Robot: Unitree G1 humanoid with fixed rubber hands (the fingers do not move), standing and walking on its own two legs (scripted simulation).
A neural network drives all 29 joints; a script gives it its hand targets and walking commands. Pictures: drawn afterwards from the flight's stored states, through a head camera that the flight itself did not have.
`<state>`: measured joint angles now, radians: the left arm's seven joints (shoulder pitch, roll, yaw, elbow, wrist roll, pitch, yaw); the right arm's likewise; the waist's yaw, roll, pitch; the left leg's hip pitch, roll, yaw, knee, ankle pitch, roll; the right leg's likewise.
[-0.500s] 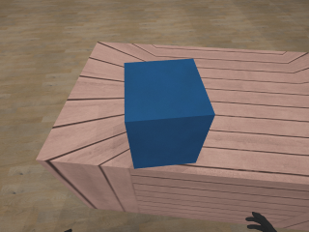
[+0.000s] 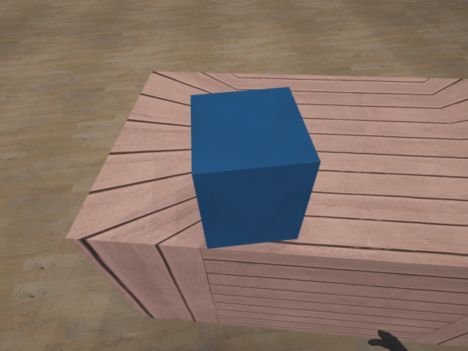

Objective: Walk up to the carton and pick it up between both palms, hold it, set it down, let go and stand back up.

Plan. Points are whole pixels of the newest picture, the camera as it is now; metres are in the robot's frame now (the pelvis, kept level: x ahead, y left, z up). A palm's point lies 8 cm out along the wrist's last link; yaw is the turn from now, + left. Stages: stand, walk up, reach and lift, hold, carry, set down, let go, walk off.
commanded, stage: stand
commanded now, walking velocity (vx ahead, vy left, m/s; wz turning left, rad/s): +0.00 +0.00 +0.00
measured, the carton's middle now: (246, 170) +0.46 +0.01 +0.02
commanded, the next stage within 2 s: none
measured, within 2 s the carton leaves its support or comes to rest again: neither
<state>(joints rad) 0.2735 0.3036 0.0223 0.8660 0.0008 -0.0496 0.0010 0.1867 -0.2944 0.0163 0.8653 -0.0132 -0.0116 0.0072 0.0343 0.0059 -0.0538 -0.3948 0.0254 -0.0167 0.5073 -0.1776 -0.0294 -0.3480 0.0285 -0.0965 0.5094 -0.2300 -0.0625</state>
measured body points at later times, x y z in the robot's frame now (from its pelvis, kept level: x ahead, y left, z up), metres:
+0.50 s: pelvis -0.02 +0.00 +0.00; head -0.02 +0.00 +0.45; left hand +0.04 +0.29 -0.13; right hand +0.09 -0.26 -0.13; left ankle +0.05 +0.13 -0.73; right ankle +0.02 -0.08 -0.73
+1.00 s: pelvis -0.02 +0.00 +0.00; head -0.02 +0.00 +0.45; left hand +0.04 +0.29 -0.13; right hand +0.09 -0.26 -0.13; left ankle +0.05 +0.13 -0.73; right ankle +0.02 -0.08 -0.73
